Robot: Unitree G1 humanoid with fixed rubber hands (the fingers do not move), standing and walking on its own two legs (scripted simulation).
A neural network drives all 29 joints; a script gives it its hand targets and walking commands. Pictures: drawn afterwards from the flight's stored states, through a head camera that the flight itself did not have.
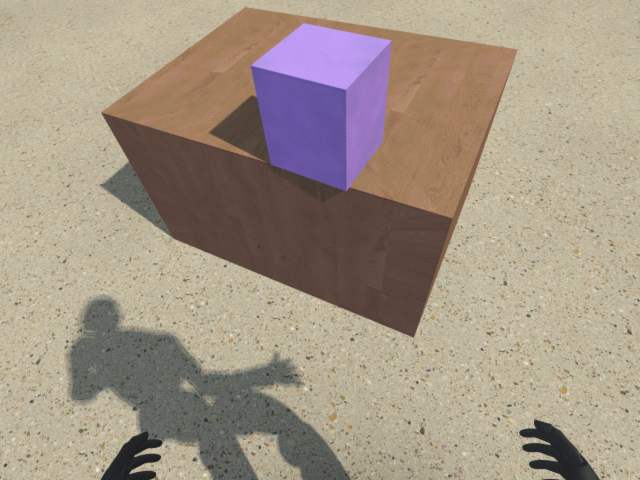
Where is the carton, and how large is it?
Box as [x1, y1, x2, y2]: [251, 23, 391, 190]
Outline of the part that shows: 303,23 251,65 271,164 346,190 382,141 391,40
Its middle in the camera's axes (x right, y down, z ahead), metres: +0.01 -0.31 +0.86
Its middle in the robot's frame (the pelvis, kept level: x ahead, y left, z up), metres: +0.86 -0.01 -0.03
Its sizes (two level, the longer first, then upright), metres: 0.210 0.200 0.250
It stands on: a pedestal, 0.60 m high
